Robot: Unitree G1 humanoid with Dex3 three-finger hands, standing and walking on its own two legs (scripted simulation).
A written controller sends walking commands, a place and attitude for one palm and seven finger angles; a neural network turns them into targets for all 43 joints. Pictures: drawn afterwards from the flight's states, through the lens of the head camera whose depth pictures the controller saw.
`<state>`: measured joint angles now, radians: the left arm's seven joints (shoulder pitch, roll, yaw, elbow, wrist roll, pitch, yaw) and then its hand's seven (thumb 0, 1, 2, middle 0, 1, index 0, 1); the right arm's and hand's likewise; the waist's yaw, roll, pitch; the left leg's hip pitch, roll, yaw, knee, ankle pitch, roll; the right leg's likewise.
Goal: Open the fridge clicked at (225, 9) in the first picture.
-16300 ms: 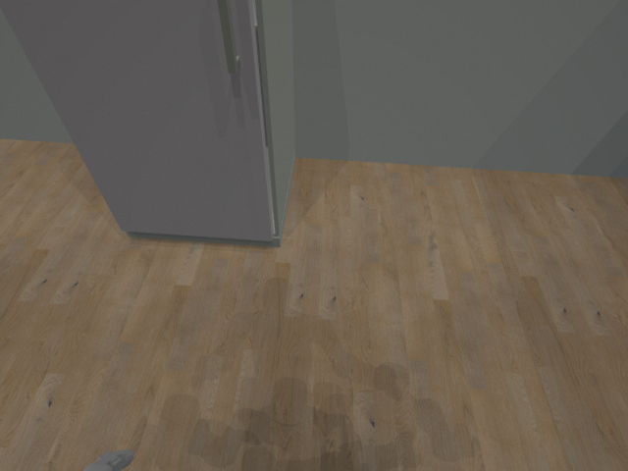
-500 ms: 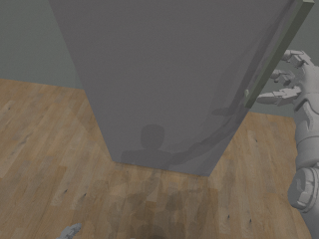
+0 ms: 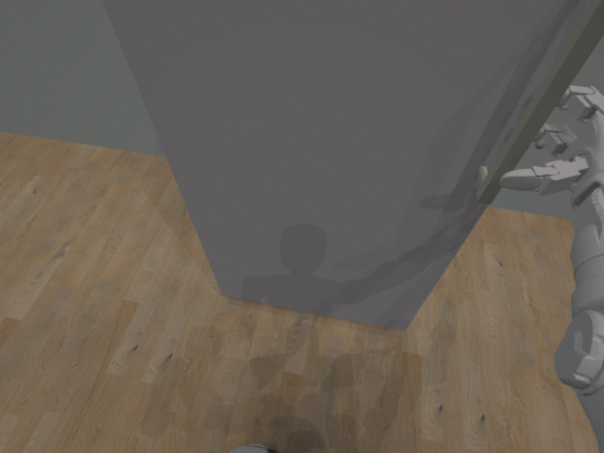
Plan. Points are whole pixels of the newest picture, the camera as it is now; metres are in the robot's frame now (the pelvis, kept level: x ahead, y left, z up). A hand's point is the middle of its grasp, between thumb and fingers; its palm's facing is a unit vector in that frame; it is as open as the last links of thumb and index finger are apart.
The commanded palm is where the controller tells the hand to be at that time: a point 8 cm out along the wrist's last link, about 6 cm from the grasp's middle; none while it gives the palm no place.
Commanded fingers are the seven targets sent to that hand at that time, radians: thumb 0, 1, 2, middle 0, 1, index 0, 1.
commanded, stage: slide the fingers in behind the handle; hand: right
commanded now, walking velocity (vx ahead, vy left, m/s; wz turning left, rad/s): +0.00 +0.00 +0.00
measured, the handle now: (529, 109) +0.53 -0.19 +0.19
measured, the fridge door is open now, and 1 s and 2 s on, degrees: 0 0 0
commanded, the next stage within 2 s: grip the handle and tug to test in 1.62 s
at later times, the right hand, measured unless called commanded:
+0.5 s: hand (525, 149) +0.47 -0.19 +0.17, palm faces +0.05 +1.00 +0.00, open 14.0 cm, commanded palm +0.44 -0.23 +0.17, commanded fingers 0.00 0.50 -0.30 0.30 1.20 0.30 1.20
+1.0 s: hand (502, 145) +0.48 -0.16 +0.17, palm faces +0.06 +1.00 -0.01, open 14.0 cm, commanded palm +0.44 -0.21 +0.17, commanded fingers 0.00 0.50 -0.30 0.30 1.20 0.30 1.20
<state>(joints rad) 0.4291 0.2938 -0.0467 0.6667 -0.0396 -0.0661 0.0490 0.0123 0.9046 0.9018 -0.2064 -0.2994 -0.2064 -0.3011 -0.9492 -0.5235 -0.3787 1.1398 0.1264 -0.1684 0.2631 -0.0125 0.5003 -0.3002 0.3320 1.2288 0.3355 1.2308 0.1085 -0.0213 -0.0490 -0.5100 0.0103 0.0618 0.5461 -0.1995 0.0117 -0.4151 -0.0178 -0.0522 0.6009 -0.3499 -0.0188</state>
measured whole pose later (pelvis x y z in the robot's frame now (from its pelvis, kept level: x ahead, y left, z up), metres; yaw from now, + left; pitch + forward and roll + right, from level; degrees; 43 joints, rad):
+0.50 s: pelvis +0.01 +0.00 +0.00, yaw +0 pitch +7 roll +1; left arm 0.34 0.27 -0.04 0.63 -0.05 -0.06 0.04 0.01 0.90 0.90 -0.21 -0.30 -0.21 -0.30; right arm -0.82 -0.38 -0.31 0.90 0.14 -0.08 0.18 -0.01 0.50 -0.30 0.30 1.20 0.30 1.20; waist 0.05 -0.03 -0.06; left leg -0.43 0.01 0.06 0.53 -0.22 0.01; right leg -0.33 -0.01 -0.05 0.56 -0.36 -0.02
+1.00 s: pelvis +0.00 +0.01 +0.00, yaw +0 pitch +7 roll +0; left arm 0.37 0.28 -0.04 0.66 -0.04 -0.06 0.05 0.01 0.90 0.90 -0.21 -0.30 -0.21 -0.30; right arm -0.89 -0.38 -0.31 1.01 0.12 -0.11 0.14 -0.01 0.50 -0.30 0.29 1.20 0.29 1.20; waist 0.08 -0.03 -0.04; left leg -0.45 0.01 0.06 0.54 -0.21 0.02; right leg -0.34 -0.02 -0.05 0.56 -0.34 -0.01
